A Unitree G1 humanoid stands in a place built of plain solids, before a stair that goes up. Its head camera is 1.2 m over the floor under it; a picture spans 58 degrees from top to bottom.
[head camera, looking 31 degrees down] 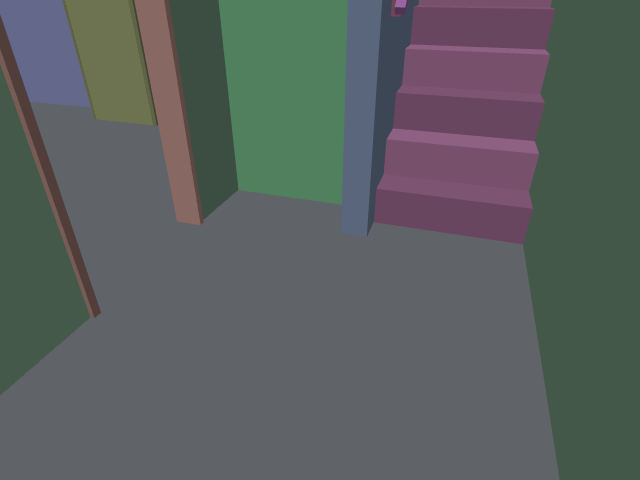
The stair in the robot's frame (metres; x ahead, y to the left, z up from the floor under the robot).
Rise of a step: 0.21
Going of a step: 0.22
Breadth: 0.80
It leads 18 degrees to the right of straight ahead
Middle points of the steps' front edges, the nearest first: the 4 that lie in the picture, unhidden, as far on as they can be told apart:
2.07 -0.69 0.21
2.29 -0.76 0.42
2.50 -0.83 0.63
2.71 -0.90 0.85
